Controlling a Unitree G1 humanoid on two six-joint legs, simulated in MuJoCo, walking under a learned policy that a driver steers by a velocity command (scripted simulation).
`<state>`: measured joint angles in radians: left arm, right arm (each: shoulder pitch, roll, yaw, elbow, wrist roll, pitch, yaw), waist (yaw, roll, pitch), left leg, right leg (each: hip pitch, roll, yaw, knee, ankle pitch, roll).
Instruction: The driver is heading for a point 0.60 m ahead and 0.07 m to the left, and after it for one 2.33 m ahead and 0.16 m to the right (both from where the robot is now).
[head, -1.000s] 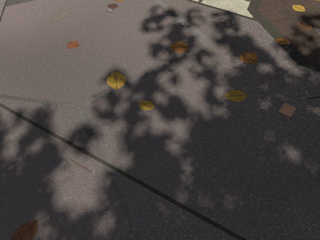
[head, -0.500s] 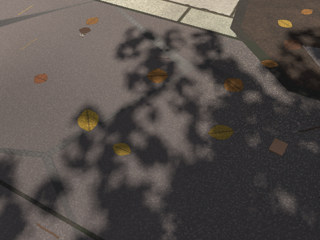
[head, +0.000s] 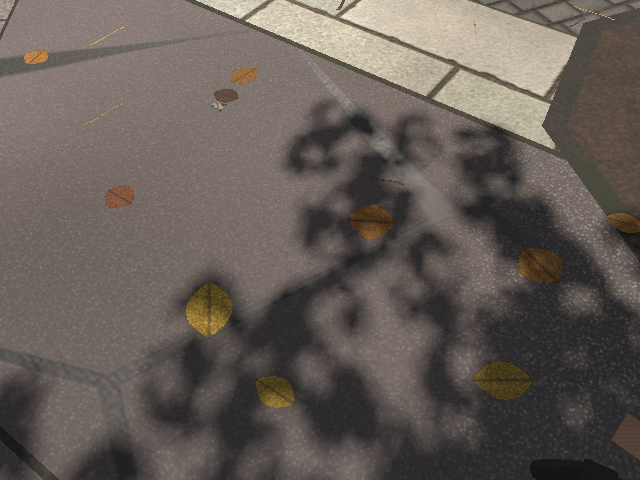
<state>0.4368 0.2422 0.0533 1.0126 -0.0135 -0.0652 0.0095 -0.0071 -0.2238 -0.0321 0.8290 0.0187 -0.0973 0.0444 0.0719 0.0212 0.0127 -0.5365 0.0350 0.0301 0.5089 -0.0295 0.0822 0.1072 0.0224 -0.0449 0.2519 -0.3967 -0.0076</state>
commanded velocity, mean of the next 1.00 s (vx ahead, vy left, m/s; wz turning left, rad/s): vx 0.43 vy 0.00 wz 0.11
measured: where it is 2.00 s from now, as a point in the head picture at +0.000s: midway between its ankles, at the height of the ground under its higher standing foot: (360, 432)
